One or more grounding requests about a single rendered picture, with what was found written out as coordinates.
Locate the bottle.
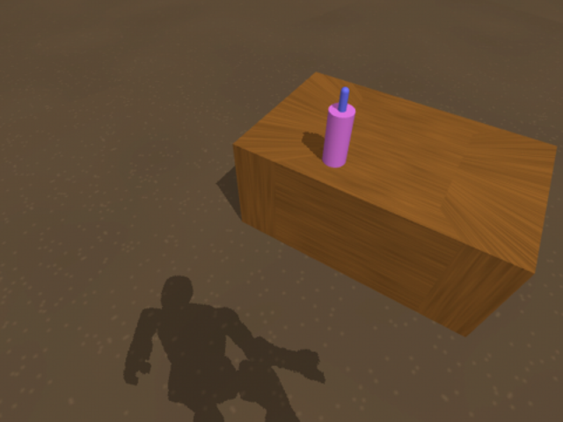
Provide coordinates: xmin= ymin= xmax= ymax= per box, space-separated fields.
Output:
xmin=322 ymin=87 xmax=355 ymax=168

